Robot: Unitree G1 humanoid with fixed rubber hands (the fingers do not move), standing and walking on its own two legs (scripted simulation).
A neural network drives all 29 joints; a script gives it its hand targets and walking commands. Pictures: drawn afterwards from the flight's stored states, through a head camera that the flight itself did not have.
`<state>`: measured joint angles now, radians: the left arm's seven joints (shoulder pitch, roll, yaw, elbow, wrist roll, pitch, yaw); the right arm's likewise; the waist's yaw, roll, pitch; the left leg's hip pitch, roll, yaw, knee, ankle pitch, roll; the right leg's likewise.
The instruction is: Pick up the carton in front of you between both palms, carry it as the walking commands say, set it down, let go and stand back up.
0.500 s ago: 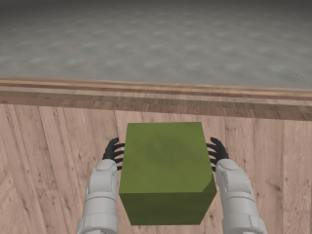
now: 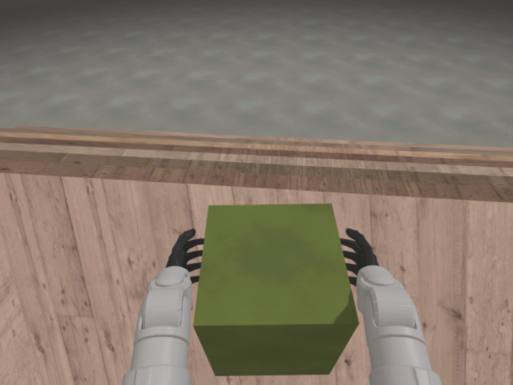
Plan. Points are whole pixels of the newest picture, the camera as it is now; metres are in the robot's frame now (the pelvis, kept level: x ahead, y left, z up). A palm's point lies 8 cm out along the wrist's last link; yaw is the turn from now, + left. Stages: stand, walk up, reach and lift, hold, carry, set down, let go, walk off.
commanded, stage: reach and lift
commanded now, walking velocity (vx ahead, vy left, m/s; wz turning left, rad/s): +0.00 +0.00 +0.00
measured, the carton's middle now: (271, 293) +0.30 +0.00 -0.04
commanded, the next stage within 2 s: hold in 0.28 s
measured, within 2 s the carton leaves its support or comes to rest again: neither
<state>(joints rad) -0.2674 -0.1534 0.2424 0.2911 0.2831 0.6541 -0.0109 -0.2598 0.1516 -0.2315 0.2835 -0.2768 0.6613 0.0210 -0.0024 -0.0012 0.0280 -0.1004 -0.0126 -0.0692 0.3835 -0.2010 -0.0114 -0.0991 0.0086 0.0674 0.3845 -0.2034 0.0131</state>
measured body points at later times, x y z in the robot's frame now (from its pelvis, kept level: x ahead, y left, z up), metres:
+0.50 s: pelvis -0.01 +0.00 +0.00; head -0.05 +0.00 +0.45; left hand +0.29 +0.15 +0.04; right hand +0.29 -0.15 +0.04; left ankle +0.01 +0.13 -0.74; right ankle +0.01 -0.13 -0.74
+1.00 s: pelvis +0.04 +0.01 -0.02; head -0.01 +0.01 +0.43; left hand +0.34 +0.16 +0.07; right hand +0.34 -0.14 +0.07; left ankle +0.01 +0.13 -0.75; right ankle +0.01 -0.13 -0.74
